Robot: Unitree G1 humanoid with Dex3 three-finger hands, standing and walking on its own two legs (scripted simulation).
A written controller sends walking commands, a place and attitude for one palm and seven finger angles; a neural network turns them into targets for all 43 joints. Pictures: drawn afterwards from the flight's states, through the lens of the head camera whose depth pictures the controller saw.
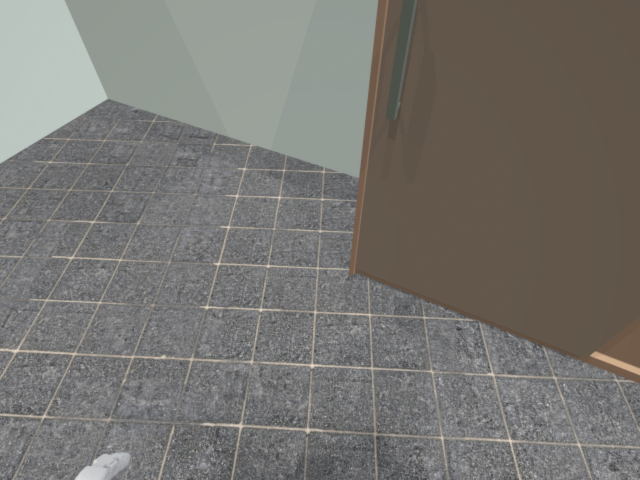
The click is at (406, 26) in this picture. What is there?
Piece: wardrobe's sliding door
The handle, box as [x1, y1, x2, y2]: [385, 0, 416, 120]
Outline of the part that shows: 416,0 403,0 385,117 391,120 395,118 397,109 399,107 400,102 398,101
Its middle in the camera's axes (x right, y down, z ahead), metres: +0.17 -0.39 +0.82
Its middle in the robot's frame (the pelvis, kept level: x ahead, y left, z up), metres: +0.90 -0.13 +0.12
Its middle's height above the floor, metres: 0.88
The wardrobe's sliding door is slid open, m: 0.00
